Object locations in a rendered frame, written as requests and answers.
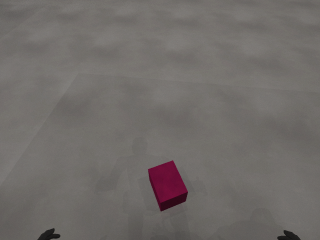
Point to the robot right hand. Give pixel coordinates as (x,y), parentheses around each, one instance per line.
(289,236)

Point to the robot left hand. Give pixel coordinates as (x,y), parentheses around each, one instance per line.
(48,234)

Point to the carton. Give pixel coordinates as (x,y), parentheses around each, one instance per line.
(167,185)

